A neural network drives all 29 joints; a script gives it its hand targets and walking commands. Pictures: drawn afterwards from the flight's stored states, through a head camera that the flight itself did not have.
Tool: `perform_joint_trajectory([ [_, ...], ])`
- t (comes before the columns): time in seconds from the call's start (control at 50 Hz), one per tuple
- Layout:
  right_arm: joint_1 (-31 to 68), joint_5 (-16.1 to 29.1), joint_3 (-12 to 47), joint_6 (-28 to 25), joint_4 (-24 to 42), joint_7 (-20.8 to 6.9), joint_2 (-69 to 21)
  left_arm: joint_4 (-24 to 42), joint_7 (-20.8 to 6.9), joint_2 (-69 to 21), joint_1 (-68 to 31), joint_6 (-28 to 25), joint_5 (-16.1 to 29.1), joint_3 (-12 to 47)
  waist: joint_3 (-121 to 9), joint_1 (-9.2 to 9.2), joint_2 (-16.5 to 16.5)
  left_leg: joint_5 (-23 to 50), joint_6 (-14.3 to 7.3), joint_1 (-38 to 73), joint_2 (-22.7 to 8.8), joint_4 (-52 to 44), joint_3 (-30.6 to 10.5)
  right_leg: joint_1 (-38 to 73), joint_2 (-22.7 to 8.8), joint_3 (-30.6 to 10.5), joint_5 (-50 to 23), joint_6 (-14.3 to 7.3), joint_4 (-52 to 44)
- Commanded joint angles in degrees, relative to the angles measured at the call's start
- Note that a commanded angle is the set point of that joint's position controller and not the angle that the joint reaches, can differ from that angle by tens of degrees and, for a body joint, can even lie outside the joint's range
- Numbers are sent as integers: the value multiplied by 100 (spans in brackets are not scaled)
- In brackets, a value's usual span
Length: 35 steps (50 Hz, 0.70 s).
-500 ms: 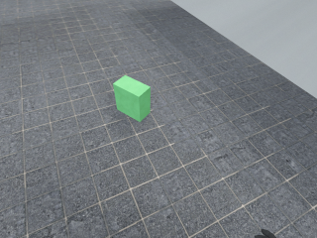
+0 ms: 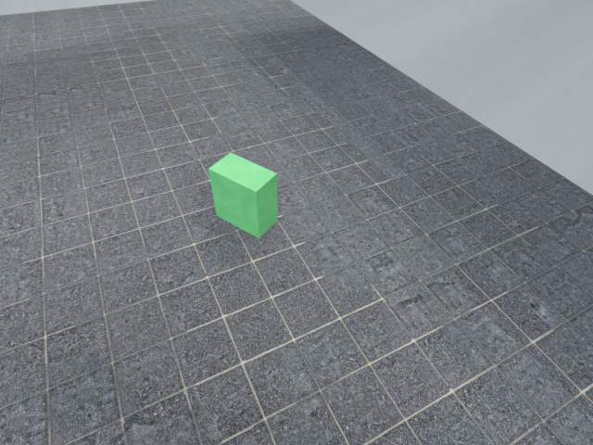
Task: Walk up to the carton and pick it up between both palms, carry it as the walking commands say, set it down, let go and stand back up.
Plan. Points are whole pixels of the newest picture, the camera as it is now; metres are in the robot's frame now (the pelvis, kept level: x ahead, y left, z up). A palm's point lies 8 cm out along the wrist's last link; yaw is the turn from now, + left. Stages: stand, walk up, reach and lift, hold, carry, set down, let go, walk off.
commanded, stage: stand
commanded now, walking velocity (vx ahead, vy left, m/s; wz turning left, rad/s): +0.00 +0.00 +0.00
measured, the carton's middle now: (245, 195) +1.27 +0.22 -0.64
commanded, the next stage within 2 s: walk up in 0.96 s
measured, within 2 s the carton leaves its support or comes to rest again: neither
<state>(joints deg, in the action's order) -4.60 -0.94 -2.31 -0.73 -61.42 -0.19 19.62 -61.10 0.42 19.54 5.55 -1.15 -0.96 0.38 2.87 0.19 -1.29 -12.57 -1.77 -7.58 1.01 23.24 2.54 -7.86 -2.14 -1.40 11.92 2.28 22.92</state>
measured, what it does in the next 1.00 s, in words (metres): stands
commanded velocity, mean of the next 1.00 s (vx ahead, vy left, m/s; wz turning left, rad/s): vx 0.00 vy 0.00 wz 0.00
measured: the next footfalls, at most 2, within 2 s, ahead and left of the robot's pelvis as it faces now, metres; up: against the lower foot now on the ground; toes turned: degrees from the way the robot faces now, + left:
left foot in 1.44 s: +0.11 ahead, +0.17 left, +0.00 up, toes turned +11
right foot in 1.90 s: +0.48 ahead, -0.08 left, +0.00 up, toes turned -4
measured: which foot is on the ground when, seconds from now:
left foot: down 0.00-1.00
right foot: down 0.00-1.00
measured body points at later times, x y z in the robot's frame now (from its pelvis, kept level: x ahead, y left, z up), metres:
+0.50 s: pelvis +0.00 +0.00 +0.00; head +0.00 +0.00 +0.45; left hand +0.09 +0.30 -0.13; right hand +0.11 -0.31 -0.12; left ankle +0.00 +0.10 -0.74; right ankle +0.01 -0.15 -0.74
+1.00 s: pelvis +0.01 +0.00 +0.00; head +0.02 +0.01 +0.45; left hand +0.11 +0.30 -0.13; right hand +0.11 -0.31 -0.12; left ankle +0.00 +0.10 -0.74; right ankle +0.01 -0.15 -0.74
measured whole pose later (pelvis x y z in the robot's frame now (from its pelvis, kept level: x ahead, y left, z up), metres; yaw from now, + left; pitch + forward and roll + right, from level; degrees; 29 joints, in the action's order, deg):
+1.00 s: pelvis +0.01 +0.00 +0.00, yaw +0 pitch -3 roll +0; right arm -4.3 -0.8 -2.2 -0.6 -63.7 0.1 19.2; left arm -62.5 0.5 20.2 5.2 -0.7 -1.0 -0.6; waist 3.3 0.2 -1.2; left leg -11.8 -1.3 -5.3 0.6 19.8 2.2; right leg -5.3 -1.8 -1.0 10.9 2.0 18.9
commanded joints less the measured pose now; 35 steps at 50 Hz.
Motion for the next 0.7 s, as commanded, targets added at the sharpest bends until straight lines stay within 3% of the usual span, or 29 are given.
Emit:
perform_joint_trajectory([
  [0.0,296,-42,-227,-87,262,8,1232,294,50,1176,-235,-93,-36,-232,-369,-14,193,78,-11,40,-784,-732,-677,-113,-459,-336,-360,-321,-487],
  [0.02,254,-15,-211,-81,292,10,1153,208,16,1328,-175,-90,34,-267,-175,-49,2,401,-44,-133,-771,-675,-637,-25,-489,-468,-491,-305,-497],
  [0.06,291,-14,-197,-121,353,-7,1070,177,10,1176,-122,-75,-38,-202,-218,6,360,577,-9,-1,-718,-678,-626,42,-509,-435,-699,-332,-520],
  [0.08,417,-27,-186,-123,357,11,1100,200,17,1216,-188,-104,-22,-256,-347,-91,68,788,4,50,-763,-602,-614,117,-518,-334,-755,-318,-461],
  [0.12,209,30,-193,-149,233,-2,1120,111,-9,1211,-113,-119,-2,-251,-594,29,115,833,-2,234,-760,-627,-638,142,-504,-398,-864,-299,-510],
  [0.14,408,-32,-187,-131,333,17,1096,212,-12,1243,-324,-94,1,-252,-389,-39,180,1028,23,210,-799,-560,-542,-39,-504,-384,-804,-291,-527],
  [0.2,355,-20,-213,-97,228,46,1230,172,12,1125,-189,-49,3,-218,-194,-59,263,915,11,20,-791,-700,-652,117,-471,-294,-802,-336,-511],
  [0.22,363,0,-242,-133,279,47,1297,122,21,1150,-139,-44,-16,-259,-391,-82,-16,871,35,254,-831,-731,-684,71,-481,-315,-834,-345,-555],
  [0.24,170,-8,-169,-103,196,40,1098,123,22,1115,-186,-44,-13,-205,-513,-19,311,1102,-18,272,-814,-687,-665,166,-533,-372,-931,-309,-433],
  [0.28,393,42,-118,-122,206,34,1054,190,39,1101,-202,-58,43,-252,-595,-43,273,776,3,270,-793,-663,-625,219,-540,-348,-812,-282,-563],
  [0.3,382,109,-180,-112,253,29,1047,234,47,1216,-240,-90,17,-214,-435,-16,-98,766,77,282,-760,-781,-737,59,-490,-291,-799,-275,-476],
  [0.32,378,9,-184,-94,214,47,1204,169,56,1226,-240,-44,-41,-270,-310,-23,-150,611,10,292,-788,-718,-650,-27,-506,-364,-597,-255,-648],
  [0.4,343,22,-205,-120,225,9,1156,143,25,1271,-211,3,-3,-254,-172,56,-9,308,40,141,-792,-781,-689,-225,-469,-328,-356,-332,-620],
  [0.44,321,-37,-232,-108,221,0,1197,119,19,1174,-123,-72,-1,-287,-322,-17,148,472,45,181,-753,-640,-535,-115,-504,-451,-509,-312,-642],
  [0.48,340,39,-213,-60,247,19,1243,208,40,1125,-313,-45,-8,-251,-324,70,160,290,73,51,-776,-803,-641,-48,-515,-376,-464,-328,-602],
  [0.5,276,3,-212,-87,175,23,1158,141,35,1097,-153,-12,2,-237,-200,25,190,419,1,25,-781,-770,-726,-123,-506,-438,-365,-316,-672],
  [0.54,423,-4,-193,-81,225,35,1211,210,24,1091,-328,-15,-18,-218,-56,-24,-92,502,65,20,-770,-807,-628,-82,-497,-363,-544,-299,-634],
  [0.58,468,1,-186,-60,208,21,1198,82,31,1177,-193,-50,-19,-221,-355,7,91,699,40,312,-821,-747,-649,-86,-488,-345,-514,-282,-642],
  [0.6,380,6,-183,-118,236,22,1127,256,38,1148,-152,-109,2,-252,-357,-71,249,694,37,102,-781,-760,-574,121,-561,-472,-789,-297,-688],
  [0.62,343,70,-200,-115,127,21,1304,146,32,1234,-324,-65,-18,-250,-389,35,224,803,82,244,-766,-736,-608,-67,-540,-411,-795,-311,-658],
  [0.64,301,32,-180,-110,117,18,1172,167,42,1254,-108,-91,34,-296,-380,20,408,955,74,321,-735,-682,-568,-63,-517,-459,-656,-289,-711],
  [0.66,322,25,-135,-92,137,18,1026,125,19,1149,-96,-76,55,-223,-286,0,74,901,22,316,-850,-644,-612,-85,-578,-449,-633,-333,-694],
  [0.68,279,19,-175,-96,135,33,1081,200,1,1152,-172,-93,49,-238,-544,-52,80,776,-9,176,-829,-650,-667,212,-563,-453,-753,-326,-722],
])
